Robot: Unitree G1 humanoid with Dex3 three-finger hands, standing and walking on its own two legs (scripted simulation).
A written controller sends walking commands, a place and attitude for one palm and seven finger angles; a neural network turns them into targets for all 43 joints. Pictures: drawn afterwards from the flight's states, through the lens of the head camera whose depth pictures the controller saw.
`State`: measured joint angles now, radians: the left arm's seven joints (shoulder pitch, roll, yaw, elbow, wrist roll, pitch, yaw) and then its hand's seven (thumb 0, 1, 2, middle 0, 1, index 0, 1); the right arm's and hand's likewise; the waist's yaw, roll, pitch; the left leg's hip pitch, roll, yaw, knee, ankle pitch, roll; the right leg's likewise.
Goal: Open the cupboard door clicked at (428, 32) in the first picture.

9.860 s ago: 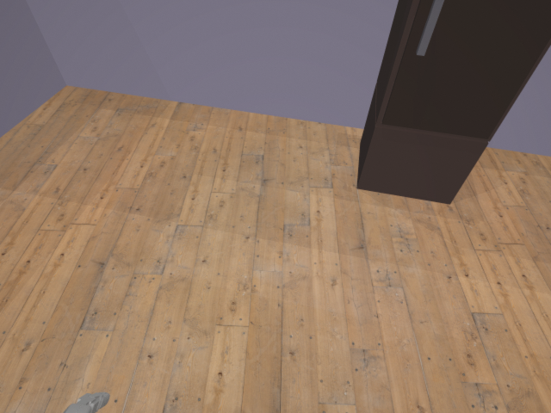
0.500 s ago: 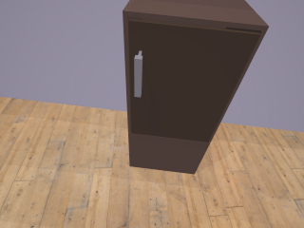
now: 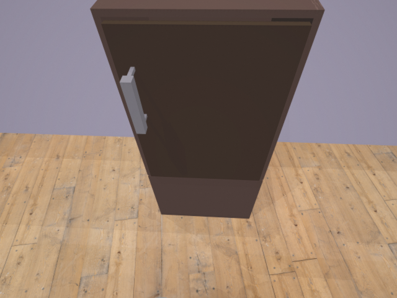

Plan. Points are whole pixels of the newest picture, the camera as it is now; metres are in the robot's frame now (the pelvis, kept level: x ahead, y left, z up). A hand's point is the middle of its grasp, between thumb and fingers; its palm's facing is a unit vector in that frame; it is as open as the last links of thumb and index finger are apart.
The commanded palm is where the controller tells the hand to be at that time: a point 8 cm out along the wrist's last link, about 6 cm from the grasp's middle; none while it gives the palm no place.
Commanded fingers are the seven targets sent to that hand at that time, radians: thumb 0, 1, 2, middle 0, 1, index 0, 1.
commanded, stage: come to a stop and stand still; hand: left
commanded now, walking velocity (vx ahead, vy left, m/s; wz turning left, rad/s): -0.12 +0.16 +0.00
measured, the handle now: (137, 101) +0.56 +0.18 +0.07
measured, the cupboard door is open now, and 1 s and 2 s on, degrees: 0 0 0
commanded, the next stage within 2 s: look again from close up in 1.20 s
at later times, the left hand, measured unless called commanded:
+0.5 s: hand out of the picture +0.02 +0.19 -0.17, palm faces +0.06 -0.96 -0.26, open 7.4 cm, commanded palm none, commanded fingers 0.00 0.90 0.90 -0.20 -0.30 -0.20 -0.30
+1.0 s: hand out of the picture +0.01 +0.22 -0.17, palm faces +0.01 -0.97 -0.24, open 7.4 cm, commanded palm none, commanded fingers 0.00 0.90 0.90 -0.20 -0.30 -0.20 -0.30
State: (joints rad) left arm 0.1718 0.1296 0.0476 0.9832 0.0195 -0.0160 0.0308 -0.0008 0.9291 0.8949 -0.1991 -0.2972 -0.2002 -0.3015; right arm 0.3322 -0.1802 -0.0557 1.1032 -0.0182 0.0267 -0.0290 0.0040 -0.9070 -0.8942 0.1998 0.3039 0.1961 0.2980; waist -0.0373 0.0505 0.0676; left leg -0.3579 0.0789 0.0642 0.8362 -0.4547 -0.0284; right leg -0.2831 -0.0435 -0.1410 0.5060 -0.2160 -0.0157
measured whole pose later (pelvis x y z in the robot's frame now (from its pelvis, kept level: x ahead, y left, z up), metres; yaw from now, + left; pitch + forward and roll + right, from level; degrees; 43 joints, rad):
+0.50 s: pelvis +0.00 -0.01 +0.00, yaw +2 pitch -1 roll +0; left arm 0.32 0.21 0.02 0.94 0.02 0.00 0.03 0.01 0.91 0.89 -0.20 -0.30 -0.20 -0.30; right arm 0.18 -0.20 -0.04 0.91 -0.03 0.01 -0.01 0.00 -0.91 -0.89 0.20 0.30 0.20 0.30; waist 0.01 0.01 0.03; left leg -0.30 0.01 0.09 0.57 -0.26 0.03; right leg -0.22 -0.04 -0.11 0.59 -0.35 -0.02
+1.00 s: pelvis -0.04 +0.01 +0.01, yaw +1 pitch -2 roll -1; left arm 0.27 0.25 0.00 1.01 0.02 0.01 0.02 0.01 0.91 0.89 -0.20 -0.30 -0.20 -0.30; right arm 0.29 -0.23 -0.01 1.06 -0.02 0.00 0.00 0.00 -0.90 -0.89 0.20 0.30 0.20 0.30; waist -0.01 -0.02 -0.01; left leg -0.26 0.00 0.10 0.45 -0.15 0.06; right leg -0.18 -0.04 -0.10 0.44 -0.21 0.01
